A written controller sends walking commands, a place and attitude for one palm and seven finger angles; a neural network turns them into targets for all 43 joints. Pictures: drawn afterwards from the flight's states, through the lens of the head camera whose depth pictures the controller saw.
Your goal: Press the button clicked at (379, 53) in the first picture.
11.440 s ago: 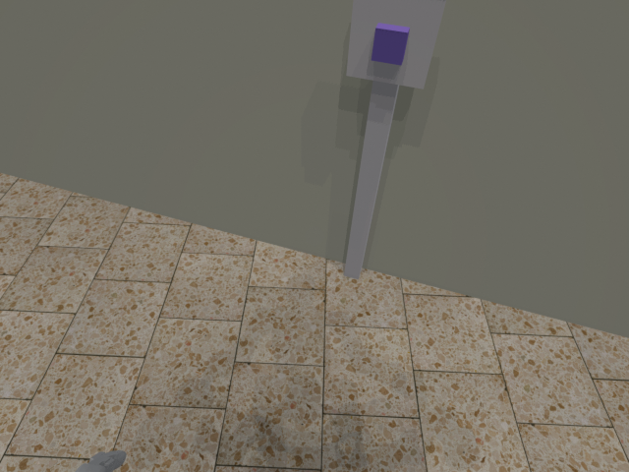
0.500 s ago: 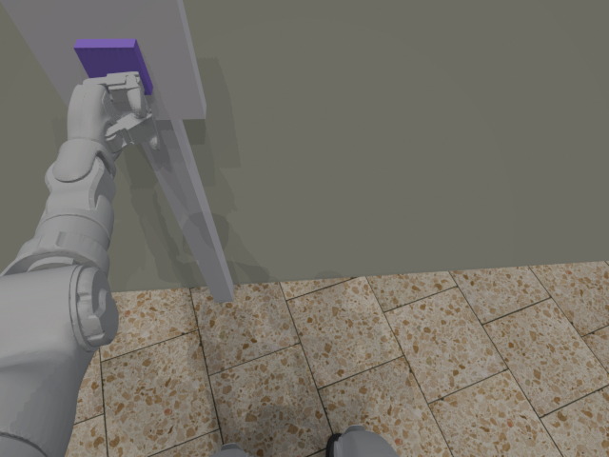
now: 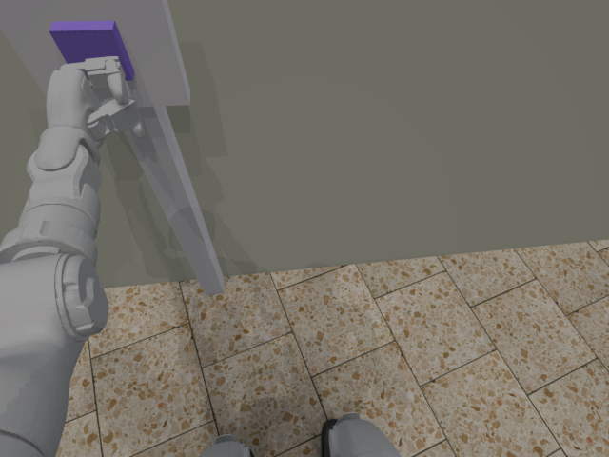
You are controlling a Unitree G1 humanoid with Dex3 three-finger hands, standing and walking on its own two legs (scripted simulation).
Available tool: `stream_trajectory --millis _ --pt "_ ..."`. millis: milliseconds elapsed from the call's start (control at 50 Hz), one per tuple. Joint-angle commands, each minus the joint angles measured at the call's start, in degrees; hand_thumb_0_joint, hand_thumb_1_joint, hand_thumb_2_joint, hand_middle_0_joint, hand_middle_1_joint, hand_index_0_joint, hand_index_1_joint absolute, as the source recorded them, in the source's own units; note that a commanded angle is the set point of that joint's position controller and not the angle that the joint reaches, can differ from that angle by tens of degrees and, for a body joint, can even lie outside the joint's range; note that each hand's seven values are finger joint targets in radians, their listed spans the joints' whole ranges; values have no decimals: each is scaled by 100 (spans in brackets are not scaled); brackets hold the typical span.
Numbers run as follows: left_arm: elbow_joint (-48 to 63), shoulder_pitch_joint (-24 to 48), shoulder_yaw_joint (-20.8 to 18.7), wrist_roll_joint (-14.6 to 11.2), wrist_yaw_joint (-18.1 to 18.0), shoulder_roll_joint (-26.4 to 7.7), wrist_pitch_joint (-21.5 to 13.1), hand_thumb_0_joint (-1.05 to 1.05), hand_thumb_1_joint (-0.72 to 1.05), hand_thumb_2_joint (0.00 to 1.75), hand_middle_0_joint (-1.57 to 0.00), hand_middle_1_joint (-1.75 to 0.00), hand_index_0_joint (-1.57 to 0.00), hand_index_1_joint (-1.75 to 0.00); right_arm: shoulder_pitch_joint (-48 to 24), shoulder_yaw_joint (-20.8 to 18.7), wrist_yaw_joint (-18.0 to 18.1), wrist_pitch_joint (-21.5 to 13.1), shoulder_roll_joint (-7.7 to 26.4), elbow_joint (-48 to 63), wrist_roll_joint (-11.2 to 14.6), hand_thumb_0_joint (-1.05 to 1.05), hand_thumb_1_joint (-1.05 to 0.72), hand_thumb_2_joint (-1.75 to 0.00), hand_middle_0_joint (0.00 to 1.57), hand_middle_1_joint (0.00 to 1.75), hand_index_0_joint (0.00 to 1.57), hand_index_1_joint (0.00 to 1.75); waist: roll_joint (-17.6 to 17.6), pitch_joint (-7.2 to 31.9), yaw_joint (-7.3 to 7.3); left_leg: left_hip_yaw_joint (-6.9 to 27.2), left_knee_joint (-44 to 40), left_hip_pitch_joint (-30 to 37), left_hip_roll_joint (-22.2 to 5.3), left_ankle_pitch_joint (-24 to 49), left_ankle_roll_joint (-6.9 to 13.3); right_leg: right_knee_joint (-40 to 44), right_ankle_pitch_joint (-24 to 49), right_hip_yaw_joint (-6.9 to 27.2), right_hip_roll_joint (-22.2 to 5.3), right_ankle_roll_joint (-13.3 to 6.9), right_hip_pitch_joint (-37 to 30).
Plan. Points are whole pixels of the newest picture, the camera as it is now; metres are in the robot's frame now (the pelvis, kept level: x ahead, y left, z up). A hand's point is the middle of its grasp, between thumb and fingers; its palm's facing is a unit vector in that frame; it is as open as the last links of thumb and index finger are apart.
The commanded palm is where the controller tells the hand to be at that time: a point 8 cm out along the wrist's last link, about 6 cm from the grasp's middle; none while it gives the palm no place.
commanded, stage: pull the fist back off the button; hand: left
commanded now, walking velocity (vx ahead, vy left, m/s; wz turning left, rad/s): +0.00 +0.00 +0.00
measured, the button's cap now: (96, 47) +0.59 +0.19 +0.17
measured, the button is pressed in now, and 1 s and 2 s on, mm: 11 0 0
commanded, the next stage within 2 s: draw the hand back to the body in 0.84 s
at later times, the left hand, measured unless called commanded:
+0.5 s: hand (138, 130) +0.49 +0.15 +0.13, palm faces +0.00 -1.00 +0.00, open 3.2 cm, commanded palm +0.44 +0.21 +0.14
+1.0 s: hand (117, 167) +0.43 +0.16 +0.14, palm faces +0.01 -1.00 +0.00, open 3.1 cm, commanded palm +0.39 +0.22 +0.15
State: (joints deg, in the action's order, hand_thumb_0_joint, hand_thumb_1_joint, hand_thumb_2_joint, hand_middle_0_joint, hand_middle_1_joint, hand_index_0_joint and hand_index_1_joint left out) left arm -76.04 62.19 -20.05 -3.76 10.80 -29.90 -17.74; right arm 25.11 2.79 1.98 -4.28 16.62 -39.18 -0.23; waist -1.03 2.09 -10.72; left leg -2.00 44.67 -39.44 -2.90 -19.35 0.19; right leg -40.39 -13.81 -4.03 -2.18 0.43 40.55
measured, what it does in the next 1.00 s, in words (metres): stands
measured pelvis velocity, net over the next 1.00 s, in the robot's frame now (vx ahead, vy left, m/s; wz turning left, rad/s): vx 0.04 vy -0.01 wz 0.02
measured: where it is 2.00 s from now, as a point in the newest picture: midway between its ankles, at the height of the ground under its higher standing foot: outside the picture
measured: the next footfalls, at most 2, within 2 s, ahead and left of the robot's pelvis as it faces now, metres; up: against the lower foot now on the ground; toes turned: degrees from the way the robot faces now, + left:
none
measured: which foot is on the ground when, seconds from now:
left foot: down 0.00-1.00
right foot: down 0.00-1.00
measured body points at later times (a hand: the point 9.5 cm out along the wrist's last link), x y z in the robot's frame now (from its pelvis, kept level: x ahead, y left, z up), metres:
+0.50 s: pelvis +0.04 -0.01 +0.01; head +0.09 -0.02 +0.46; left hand +0.48 +0.20 +0.13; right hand +0.11 -0.26 -0.10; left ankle +0.02 +0.12 -0.71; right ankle +0.06 -0.13 -0.71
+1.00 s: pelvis +0.04 -0.01 +0.02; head +0.06 -0.03 +0.47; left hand +0.42 +0.21 +0.14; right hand +0.20 -0.25 -0.08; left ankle +0.02 +0.12 -0.71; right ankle +0.06 -0.13 -0.71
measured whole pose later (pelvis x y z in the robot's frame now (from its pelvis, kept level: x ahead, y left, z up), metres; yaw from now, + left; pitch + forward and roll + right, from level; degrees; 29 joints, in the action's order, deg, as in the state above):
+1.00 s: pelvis +0.04 -0.01 +0.02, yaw +1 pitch +4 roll +0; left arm -33.5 27.1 -11.8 -11.3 10.7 -14.9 -6.6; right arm 12.3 2.6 3.9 -2.9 14.4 -34.3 2.5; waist -1.9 1.9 -0.5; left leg -1.4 36.0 -19.6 -2.5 -19.8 -1.1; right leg -35.4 -16.7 -4.8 -2.3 -0.3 22.1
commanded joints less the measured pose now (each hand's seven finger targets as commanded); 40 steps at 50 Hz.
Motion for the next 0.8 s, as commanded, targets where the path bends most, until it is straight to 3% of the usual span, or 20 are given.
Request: stream_trajectory --millis 0,100,140,180,220,240,280,300,320,340,360,420,460,480,500,580,640,700,740,780 --pt "1596 3183 -190 -119 -131 -1313 -313 0 90 90 -130 -150 -130 -150 702 -383 57 -152 1014 398 -13 0 -90 -90 20 30 20 30 -410 2379 -117 364 -783 1267 184 -82 114 549 -145 251 314 -91 -1019" --pt "1992 2488 -3 -227 -83 -749 -334 0 90 90 -130 -150 -130 -150 601 -431 -4 -96 923 528 10 0 -90 -90 20 30 20 30 -532 2486 116 355 -782 1728 154 498 60 462 234 151 354 -145 -1043" --pt "2088 2387 163 -273 -94 -475 -299 0 90 90 -130 -150 -130 -150 541 -431 -9 -73 887 535 25 0 -90 -90 20 30 20 30 -363 2294 79 318 -794 1706 153 539 86 500 309 151 363 -133 -1076" --pt "2340 2094 7 -306 -121 -578 -298 0 90 90 -130 -150 -130 -150 497 -470 -15 -52 885 582 39 0 -90 -90 20 30 20 30 -235 2454 237 282 -817 1741 160 729 82 464 533 148 364 -137 -1355" --pt "2622 1850 208 -311 -107 -303 -274 0 90 90 -130 -150 -130 -150 380 -473 -29 -46 825 634 70 0 -90 -90 20 30 20 30 -403 2419 268 243 -827 1893 159 881 67 456 671 128 361 -149 -1362" --pt "2775 1689 186 -330 -115 -271 -277 0 90 90 -130 -150 -130 -150 343 -479 -37 -44 799 665 72 0 -90 -90 20 30 20 30 -472 2471 355 204 -800 1954 177 1090 74 441 868 149 361 -170 -1505" --pt "2851 1145 -39 -402 -125 -442 -185 0 90 90 -130 -150 -130 -150 252 -485 -28 4 803 735 110 0 -90 -90 20 30 20 30 -107 2439 486 155 -847 1828 174 1243 80 435 1149 142 367 -166 -1838" --pt "3040 1092 99 -435 -109 -250 -156 0 90 90 -130 -150 -130 -150 187 -481 -30 10 770 776 125 0 -90 -90 20 30 20 30 -72 2397 484 138 -875 1860 182 1349 82 434 1287 133 365 -164 -1921" --pt "3264 874 51 -470 -111 -236 -120 0 90 90 -130 -150 -130 -150 106 -488 -36 11 747 846 137 0 -90 -90 20 30 20 30 -215 2466 589 79 -877 1880 198 1435 85 440 1422 161 353 -169 -2063" --pt "3314 625 -52 -482 -132 -350 -76 0 90 90 -130 -150 -130 -150 80 -482 -29 33 758 874 139 0 -90 -90 20 30 20 30 -33 2440 635 85 -874 1852 195 1542 99 430 1552 157 358 -180 -2205" --pt "3569 493 -155 -493 -157 -443 -58 0 90 90 -130 -150 -130 -150 22 -489 -28 49 735 901 154 0 -90 -90 20 30 20 30 -108 2460 675 44 -888 1883 200 1685 101 430 1739 176 347 -170 -2323" --pt "4234 -115 52 -546 -149 -109 54 0 90 90 -130 -150 -130 -150 -218 -487 -43 65 651 1065 195 0 -90 -90 20 30 20 30 -119 2374 778 -36 -932 1987 203 2010 104 439 2134 183 331 -167 -2572" --pt "4636 -568 -34 -610 -164 -127 130 0 90 90 -130 -150 -130 -150 -321 -493 -40 73 626 1133 207 0 -90 -90 20 30 20 30 -14 2417 874 -43 -955 2058 200 2260 113 434 2403 181 316 -165 -2814" --pt "4658 -816 70 -646 -145 52 227 0 90 90 -130 -150 -130 -150 -418 -475 -39 77 603 1154 221 0 -90 -90 20 30 20 30 -56 2260 874 -80 -986 2065 213 2198 111 486 2421 185 306 -158 -2816" --pt "4821 -856 73 -673 -138 39 287 0 90 90 -130 -150 -130 -150 -453 -474 -28 81 608 1158 234 0 -90 -90 20 30 20 30 133 2183 855 -66 -1019 2052 211 2141 114 518 2415 171 303 -149 -2856" --pt "5543 -877 456 -710 -121 411 458 0 90 90 -130 -150 -130 -150 -755 -442 41 56 537 1209 263 0 -90 -90 20 30 20 30 -225 2042 817 -49 -1079 2362 233 2108 106 603 2329 165 268 -152 -2782" --pt "5957 -1256 486 -786 -114 482 521 0 90 90 -130 -150 -130 -150 -861 -436 80 -5 525 1227 250 0 -90 -90 20 30 20 30 12 2198 866 -16 -1085 2558 237 2338 108 606 2523 139 261 -150 -2973" --pt "6053 -1689 603 -832 -80 679 646 0 90 90 -130 -150 -130 -150 -1064 -397 92 -58 492 1226 262 0 -90 -90 20 30 20 30 16 1941 933 -8 -1166 2534 260 2197 90 660 2462 117 227 -147 -2961" --pt "5954 -1823 533 -833 -80 568 754 0 90 90 -130 -150 -130 -150 -1144 -380 124 -48 524 1215 264 0 -90 -90 20 30 20 30 239 1693 919 -5 -1205 2420 278 1944 106 728 2306 123 217 -139 -2942" --pt "5894 -1444 517 -823 -90 478 851 0 90 90 -130 -150 -130 -150 -1232 -345 180 -27 523 1173 278 0 -90 -90 20 30 20 30 237 1517 851 16 -1248 2347 309 1599 106 815 1990 144 193 -125 -2817"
